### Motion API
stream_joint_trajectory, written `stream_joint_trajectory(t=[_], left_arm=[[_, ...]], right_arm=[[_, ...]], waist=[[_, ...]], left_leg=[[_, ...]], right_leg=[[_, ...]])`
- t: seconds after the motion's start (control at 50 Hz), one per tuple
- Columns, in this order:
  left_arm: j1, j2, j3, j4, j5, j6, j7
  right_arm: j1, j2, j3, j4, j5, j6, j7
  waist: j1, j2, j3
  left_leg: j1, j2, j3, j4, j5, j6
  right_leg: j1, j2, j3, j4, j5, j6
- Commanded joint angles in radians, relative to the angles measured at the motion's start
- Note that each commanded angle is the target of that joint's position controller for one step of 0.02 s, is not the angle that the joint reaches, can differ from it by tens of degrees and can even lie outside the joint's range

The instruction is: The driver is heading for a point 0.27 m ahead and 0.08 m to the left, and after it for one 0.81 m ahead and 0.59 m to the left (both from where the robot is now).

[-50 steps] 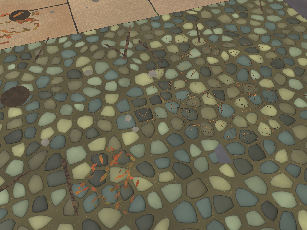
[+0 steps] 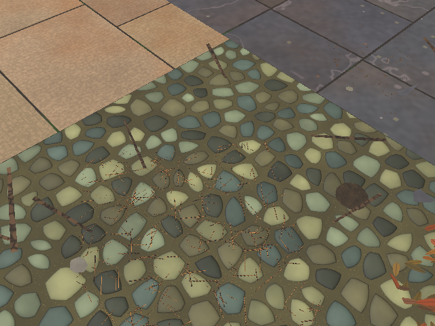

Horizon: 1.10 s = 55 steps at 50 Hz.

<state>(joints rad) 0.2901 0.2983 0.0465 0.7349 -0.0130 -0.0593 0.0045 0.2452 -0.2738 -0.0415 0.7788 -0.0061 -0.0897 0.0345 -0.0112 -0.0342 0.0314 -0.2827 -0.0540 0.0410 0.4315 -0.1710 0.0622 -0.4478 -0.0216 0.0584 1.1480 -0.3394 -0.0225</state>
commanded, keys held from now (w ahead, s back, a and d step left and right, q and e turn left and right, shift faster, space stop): w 0.08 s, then w+q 0.92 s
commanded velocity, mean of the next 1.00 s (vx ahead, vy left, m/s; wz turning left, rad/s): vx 0.50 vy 0.00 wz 0.39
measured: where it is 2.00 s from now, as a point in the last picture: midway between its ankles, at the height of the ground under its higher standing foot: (108, 197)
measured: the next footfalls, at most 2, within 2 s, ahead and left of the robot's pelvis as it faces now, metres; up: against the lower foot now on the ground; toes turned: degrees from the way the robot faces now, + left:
right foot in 0.34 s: +0.37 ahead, -0.14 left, +0.00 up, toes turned +7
left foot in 0.86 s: +0.57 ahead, +0.19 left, +0.00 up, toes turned +26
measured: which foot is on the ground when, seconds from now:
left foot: down 0.00-0.36, up 0.38-0.84, down 0.86-1.00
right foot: up 0.00-0.32, down 0.34-0.86, up 0.88-1.00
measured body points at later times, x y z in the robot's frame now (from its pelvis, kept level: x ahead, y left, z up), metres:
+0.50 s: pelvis +0.28 -0.04 +0.00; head +0.31 -0.05 +0.45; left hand +0.39 +0.24 -0.09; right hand +0.38 -0.32 -0.13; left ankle +0.18 +0.08 -0.65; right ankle +0.33 -0.15 -0.74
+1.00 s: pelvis +0.51 +0.09 -0.01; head +0.55 +0.12 +0.44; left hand +0.50 +0.39 -0.12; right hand +0.76 -0.10 -0.10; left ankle +0.53 +0.17 -0.74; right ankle +0.51 -0.10 -0.65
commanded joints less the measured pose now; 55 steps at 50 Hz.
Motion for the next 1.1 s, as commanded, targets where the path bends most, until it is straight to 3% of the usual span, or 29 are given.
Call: stream_joint_trajectory(t=[0.02,0.08,0.14,0.24,0.3,0.32,0.34,0.36,0.38,0.4,0.42,0.44,0.46,0.5,0.56,0.66,0.76,0.8,0.82,0.84,0.86,0.88,0.9,0.92,0.94,0.96,1.0,1.04,1.1], left_arm=[[0.001,0.069,0.022,-0.073,0.006,-0.011,0.001],[-0.091,0.044,0.010,-0.103,0.014,-0.011,0.002],[-0.201,0.022,0.002,-0.130,0.014,-0.025,-0.007],[-0.340,0.032,0.004,-0.163,0.000,-0.050,-0.035],[-0.302,0.075,0.022,-0.156,-0.001,-0.062,-0.039],[-0.219,0.100,0.036,-0.133,0.001,-0.065,-0.034],[-0.086,0.145,0.058,-0.100,0.010,-0.067,-0.025],[0.093,0.218,0.077,-0.081,0.026,-0.061,-0.012],[0.119,0.265,0.085,-0.057,0.022,-0.047,-0.019],[0.100,0.152,0.061,-0.066,0.014,-0.043,-0.019],[0.045,0.106,0.045,-0.064,0.009,-0.044,-0.015],[-0.019,0.085,0.036,-0.060,0.014,-0.045,-0.016],[-0.060,0.060,0.030,-0.054,0.019,-0.046,-0.018],[-0.103,0.048,0.032,-0.040,0.026,-0.057,-0.017],[-0.111,0.082,0.046,-0.012,0.023,-0.069,-0.013],[-0.087,0.133,0.060,0.021,0.019,-0.057,-0.001],[-0.021,0.180,0.077,0.061,-0.007,-0.029,0.000],[-0.025,0.207,0.085,0.065,-0.017,-0.015,0.003],[-0.033,0.222,0.089,0.063,-0.024,-0.008,0.005],[-0.047,0.218,0.087,0.060,-0.029,0.000,0.006],[-0.027,0.181,0.071,0.052,-0.011,-0.002,0.011],[0.065,0.038,0.024,-0.007,0.040,-0.020,-0.001],[-0.004,0.084,0.021,-0.016,0.014,-0.056,-0.012],[-0.115,0.153,0.039,-0.045,-0.029,-0.075,-0.020],[-0.139,0.136,0.032,-0.056,-0.025,-0.087,-0.016],[-0.137,0.134,0.033,-0.045,0.002,-0.089,-0.007],[-0.105,0.143,0.043,-0.036,0.020,-0.069,-0.006],[-0.103,0.113,0.037,-0.035,0.029,-0.050,-0.006],[-0.203,0.072,0.020,-0.062,0.031,-0.041,-0.006]], right_arm=[[0.018,-0.116,-0.025,-0.043,0.007,-0.019,-0.006],[0.046,-0.154,-0.034,-0.022,0.013,-0.014,-0.016],[0.093,-0.162,-0.035,-0.001,0.024,0.000,-0.024],[0.180,-0.176,-0.041,0.032,0.033,0.026,-0.037],[0.173,-0.197,-0.052,0.034,0.034,0.040,-0.048],[0.155,-0.197,-0.052,0.030,0.033,0.042,-0.050],[0.147,-0.169,-0.041,0.020,0.025,0.040,-0.048],[0.134,-0.099,-0.017,-0.021,-0.003,0.038,-0.048],[0.291,-0.009,0.009,-0.043,0.024,0.021,-0.043],[0.232,-0.123,-0.018,-0.023,0.049,0.020,-0.045],[0.131,-0.169,-0.036,-0.047,0.055,0.022,-0.045],[0.093,-0.156,-0.037,-0.054,0.046,0.027,-0.048],[0.078,-0.144,-0.040,-0.062,0.035,0.033,-0.045],[0.099,-0.104,-0.040,-0.063,0.040,0.055,-0.038],[0.054,-0.075,-0.035,-0.094,0.031,0.075,-0.035],[-0.078,-0.055,-0.022,-0.138,0.028,0.063,-0.006],[-0.209,-0.072,-0.023,-0.205,0.027,0.065,0.018],[-0.192,-0.097,-0.036,-0.220,0.023,0.070,0.021],[-0.132,-0.121,-0.050,-0.212,0.021,0.075,0.020],[0.007,-0.159,-0.076,-0.177,0.024,0.078,0.014],[0.188,-0.233,-0.114,-0.127,0.030,0.087,-0.003],[0.179,-0.366,-0.135,-0.128,0.043,0.084,-0.016],[0.198,-0.304,-0.110,-0.175,0.034,0.064,-0.008],[0.170,-0.237,-0.090,-0.164,0.023,0.046,-0.002],[0.124,-0.213,-0.082,-0.162,0.023,0.036,-0.003],[0.055,-0.179,-0.071,-0.169,0.022,0.034,-0.006],[-0.008,-0.149,-0.059,-0.196,0.005,0.033,-0.014],[-0.002,-0.160,-0.062,-0.190,0.012,0.028,-0.023],[0.039,-0.188,-0.072,-0.169,0.020,0.030,-0.043]], waist=[[0.008,0.122,-0.053],[-0.010,0.096,-0.021],[-0.044,0.094,0.000],[-0.079,0.103,0.023],[-0.030,0.133,0.004],[0.022,0.133,-0.038],[0.086,0.118,-0.139],[0.154,-0.006,-0.312],[0.073,-0.298,-0.440],[0.111,-0.174,-0.349],[0.113,-0.109,-0.204],[0.081,-0.051,-0.133],[0.055,-0.060,-0.081],[0.013,-0.091,-0.045],[0.000,-0.049,-0.004],[0.042,-0.011,0.022],[0.078,-0.005,0.057],[0.048,-0.029,0.027],[0.007,-0.044,-0.019],[-0.077,-0.029,-0.092],[-0.153,0.031,-0.187],[-0.045,0.335,-0.249],[-0.099,0.239,-0.426],[-0.123,0.158,-0.289],[-0.087,0.107,-0.195],[-0.043,0.059,-0.131],[0.014,0.086,-0.103],[0.026,0.071,-0.087],[-0.001,0.073,-0.043]], left_leg=[[0.179,0.271,-0.312,-0.248,0.153,0.177],[0.176,0.265,-0.236,-0.284,0.247,0.180],[0.159,0.218,-0.180,-0.282,0.269,0.149],[0.208,0.246,-0.225,-0.220,0.232,0.134],[0.252,0.277,-0.280,-0.141,0.265,0.106],[0.233,0.252,-0.263,-0.058,0.358,0.086],[0.160,0.195,-0.228,0.111,0.374,0.055],[-0.028,0.112,-0.171,0.422,0.112,0.013],[-0.373,0.002,-0.122,0.724,-0.429,-0.035],[-0.472,0.061,-0.187,0.830,-0.401,-0.038],[-0.502,0.097,-0.170,0.839,-0.303,-0.036],[-0.464,0.134,-0.152,0.816,-0.226,-0.043],[-0.438,0.157,-0.153,0.776,-0.177,-0.050],[-0.358,0.186,-0.147,0.740,-0.132,-0.060],[-0.390,0.198,-0.142,0.661,-0.064,-0.081],[-0.367,0.184,-0.090,0.381,0.173,-0.072],[-0.375,0.157,-0.028,0.236,0.115,-0.022],[-0.306,0.109,0.021,0.216,0.015,0.016],[-0.210,0.067,0.055,0.211,-0.030,0.039],[-0.020,0.014,0.081,0.156,0.005,0.072],[0.283,0.023,0.000,0.140,0.041,0.115],[0.622,0.296,-0.544,0.064,-0.077,0.293],[0.697,0.394,-0.892,-0.119,-0.268,0.371],[0.621,0.374,-0.768,-0.155,-0.225,0.309],[0.487,0.335,-0.649,-0.149,-0.145,0.275],[0.349,0.296,-0.546,-0.146,-0.019,0.247],[0.192,0.251,-0.454,-0.180,0.144,0.236],[0.120,0.233,-0.393,-0.199,0.241,0.243],[0.062,0.185,-0.317,-0.208,0.234,0.212]], right_leg=[[-0.182,-0.084,0.025,-0.069,0.049,0.018],[-0.234,-0.097,0.003,-0.229,0.165,0.042],[-0.186,-0.068,-0.014,-0.432,0.334,0.052],[-0.115,-0.012,-0.016,-0.619,0.402,0.052],[-0.014,0.001,-0.006,-0.681,0.313,0.020],[0.115,0.013,-0.022,-0.717,0.305,-0.004],[0.336,-0.022,-0.006,-0.702,0.315,-0.041],[0.629,-0.221,0.191,-0.656,0.307,-0.105],[0.890,-0.426,0.613,-0.748,0.106,-0.256],[0.807,-0.388,0.634,-0.825,-0.080,-0.227],[0.675,-0.349,0.468,-0.846,-0.063,-0.185],[0.546,-0.306,0.359,-0.875,0.051,-0.167],[0.453,-0.275,0.276,-0.906,0.128,-0.166],[0.339,-0.239,0.154,-0.965,0.211,-0.160],[0.296,-0.251,0.045,-1.015,0.311,-0.180],[0.334,-0.225,-0.128,-1.022,0.384,-0.156],[0.475,-0.268,-0.195,-0.968,0.436,-0.121],[0.521,-0.274,-0.226,-0.864,0.685,-0.099],[0.524,-0.265,-0.247,-0.755,0.855,-0.085],[0.478,-0.232,-0.283,-0.563,0.939,-0.058],[0.285,-0.191,-0.293,-0.291,0.773,-0.015],[-0.191,-0.009,-0.257,0.094,-0.123,0.060],[-0.309,0.051,0.007,0.240,-0.274,0.054],[-0.397,0.002,0.034,0.242,-0.179,0.030],[-0.384,-0.039,0.027,0.164,-0.092,0.013],[-0.321,-0.073,0.028,0.074,-0.036,0.017],[-0.193,-0.096,0.035,-0.017,0.023,0.030],[-0.165,-0.086,0.015,-0.101,0.056,0.059],[-0.162,-0.056,0.001,-0.311,0.231,0.093]])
